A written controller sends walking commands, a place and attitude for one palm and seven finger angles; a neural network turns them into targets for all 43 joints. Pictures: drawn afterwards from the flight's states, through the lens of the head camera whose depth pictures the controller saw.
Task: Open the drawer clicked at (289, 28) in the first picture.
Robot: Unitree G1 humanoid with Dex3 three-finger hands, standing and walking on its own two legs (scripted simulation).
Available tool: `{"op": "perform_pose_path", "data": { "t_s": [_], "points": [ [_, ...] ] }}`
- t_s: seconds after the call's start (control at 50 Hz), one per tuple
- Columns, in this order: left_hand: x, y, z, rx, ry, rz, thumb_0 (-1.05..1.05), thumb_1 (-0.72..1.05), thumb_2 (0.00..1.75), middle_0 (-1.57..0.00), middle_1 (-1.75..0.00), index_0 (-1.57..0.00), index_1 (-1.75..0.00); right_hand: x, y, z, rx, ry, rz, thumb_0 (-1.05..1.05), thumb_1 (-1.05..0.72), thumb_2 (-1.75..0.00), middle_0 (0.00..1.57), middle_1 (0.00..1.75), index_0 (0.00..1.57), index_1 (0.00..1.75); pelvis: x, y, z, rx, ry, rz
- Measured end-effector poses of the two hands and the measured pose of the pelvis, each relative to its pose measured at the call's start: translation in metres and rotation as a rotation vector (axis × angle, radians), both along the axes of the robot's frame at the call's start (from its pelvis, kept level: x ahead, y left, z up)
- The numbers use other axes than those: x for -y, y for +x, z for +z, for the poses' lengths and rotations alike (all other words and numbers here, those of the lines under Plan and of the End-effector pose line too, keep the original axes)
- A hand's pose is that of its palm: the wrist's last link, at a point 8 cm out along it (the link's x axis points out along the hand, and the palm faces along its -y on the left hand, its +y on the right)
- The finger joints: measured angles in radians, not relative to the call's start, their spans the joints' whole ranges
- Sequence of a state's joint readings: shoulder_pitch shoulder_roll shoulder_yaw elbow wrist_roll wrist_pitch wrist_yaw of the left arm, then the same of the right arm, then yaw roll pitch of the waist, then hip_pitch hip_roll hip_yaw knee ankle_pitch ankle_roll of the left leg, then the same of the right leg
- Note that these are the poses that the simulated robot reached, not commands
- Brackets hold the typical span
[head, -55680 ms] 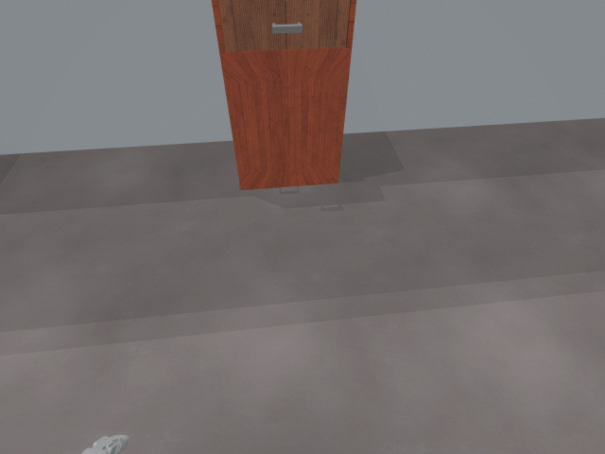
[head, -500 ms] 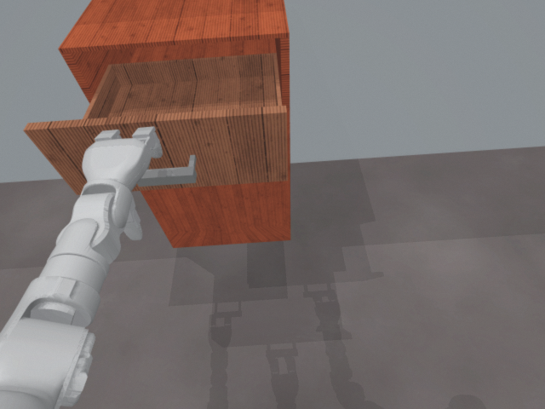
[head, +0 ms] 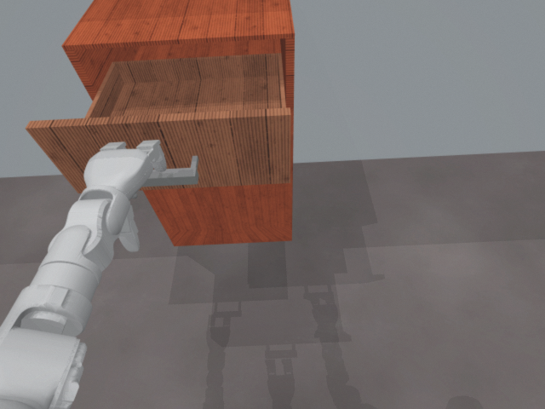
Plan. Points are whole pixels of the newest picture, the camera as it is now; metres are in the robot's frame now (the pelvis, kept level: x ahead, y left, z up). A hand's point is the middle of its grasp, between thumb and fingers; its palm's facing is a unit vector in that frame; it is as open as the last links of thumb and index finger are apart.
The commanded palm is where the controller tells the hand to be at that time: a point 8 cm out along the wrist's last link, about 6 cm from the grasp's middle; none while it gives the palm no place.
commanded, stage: re-aim the fingers above the handle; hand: left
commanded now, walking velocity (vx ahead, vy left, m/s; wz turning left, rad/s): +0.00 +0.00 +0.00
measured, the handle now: (169, 169) +0.52 +0.22 +0.02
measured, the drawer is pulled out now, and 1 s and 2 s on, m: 0.26 0.26 0.26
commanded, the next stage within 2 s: lower the fingers behind the handle in 0.78 s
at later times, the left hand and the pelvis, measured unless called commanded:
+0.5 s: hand (151, 202) +0.41 +0.21 +0.06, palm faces -0.13 -0.05 -0.99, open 13.8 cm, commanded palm +0.42 +0.24 +0.14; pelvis +0.00 +0.01 +0.00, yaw +1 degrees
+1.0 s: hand (170, 193) +0.43 +0.18 +0.06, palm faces -0.07 -0.08 -0.99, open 13.8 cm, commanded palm +0.42 +0.23 +0.13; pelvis -0.01 +0.01 -0.01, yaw +0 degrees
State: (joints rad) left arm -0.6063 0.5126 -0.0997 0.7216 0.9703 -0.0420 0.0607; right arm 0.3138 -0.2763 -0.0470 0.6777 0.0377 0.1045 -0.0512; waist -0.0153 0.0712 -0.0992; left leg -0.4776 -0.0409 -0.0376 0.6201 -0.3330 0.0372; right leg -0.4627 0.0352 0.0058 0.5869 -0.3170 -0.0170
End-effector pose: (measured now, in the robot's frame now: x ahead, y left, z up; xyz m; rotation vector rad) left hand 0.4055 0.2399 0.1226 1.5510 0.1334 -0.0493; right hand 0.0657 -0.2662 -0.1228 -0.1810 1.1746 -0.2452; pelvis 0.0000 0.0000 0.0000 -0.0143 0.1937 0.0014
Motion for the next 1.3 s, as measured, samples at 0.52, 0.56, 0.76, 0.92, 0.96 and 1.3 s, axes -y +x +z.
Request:
{"op": "perform_pose_path", "data": {
  "t_s": [0.52,0.56,0.76,0.92,0.96,1.3],
  "points": [
    [0.030,-0.006,-0.007,0.014,-0.062,-0.180,0.00,-0.48,0.30,-0.32,-1.20,-0.32,-1.20,-0.009,0.016,0.005,0.035,-0.026,0.024,0.01,-0.90,-0.90,0.20,0.30,0.21,0.30,-0.008,-0.003,-0.002,0.015,-0.005,0.013],
    [0.036,-0.001,-0.001,0.090,-0.068,-0.219,0.00,-0.48,0.30,-0.33,-1.20,-0.33,-1.20,-0.008,0.018,0.006,0.050,-0.037,0.025,0.01,-0.90,-0.90,0.20,0.30,0.21,0.30,-0.008,-0.006,-0.004,0.006,-0.005,0.007],
    [-0.034,0.020,0.028,0.142,0.080,0.195,0.01,-0.48,0.30,-0.32,-1.20,-0.32,-1.20,-0.020,0.001,-0.009,0.017,0.058,0.000,0.01,-0.90,-0.90,0.20,0.30,0.21,0.30,-0.010,-0.008,-0.003,-0.030,-0.001,-0.029],
    [0.018,0.001,-0.015,-0.107,-0.046,-0.102,0.00,-0.48,0.30,-0.32,-1.20,-0.32,-1.20,-0.013,-0.006,0.001,-0.019,-0.022,0.011,0.01,-0.90,-0.90,0.20,0.30,0.21,0.30,-0.010,-0.004,-0.002,0.010,-0.006,0.017],
    [0.037,0.001,-0.012,-0.040,-0.068,-0.214,0.00,-0.48,0.30,-0.34,-1.22,-0.32,-1.20,-0.009,-0.004,0.003,-0.007,-0.048,0.012,0.01,-0.90,-0.90,0.20,0.30,0.21,0.30,-0.011,-0.006,-0.004,0.005,-0.007,0.015],
    [-0.003,0.022,-0.022,-0.005,0.021,0.139,0.00,-0.48,0.30,-0.32,-1.20,-0.26,-1.18,-0.013,-0.026,-0.013,-0.066,0.034,-0.033,0.01,-0.90,-0.90,0.20,0.30,0.21,0.30,-0.004,-0.006,-0.007,-0.055,-0.004,-0.010]
  ]
}}
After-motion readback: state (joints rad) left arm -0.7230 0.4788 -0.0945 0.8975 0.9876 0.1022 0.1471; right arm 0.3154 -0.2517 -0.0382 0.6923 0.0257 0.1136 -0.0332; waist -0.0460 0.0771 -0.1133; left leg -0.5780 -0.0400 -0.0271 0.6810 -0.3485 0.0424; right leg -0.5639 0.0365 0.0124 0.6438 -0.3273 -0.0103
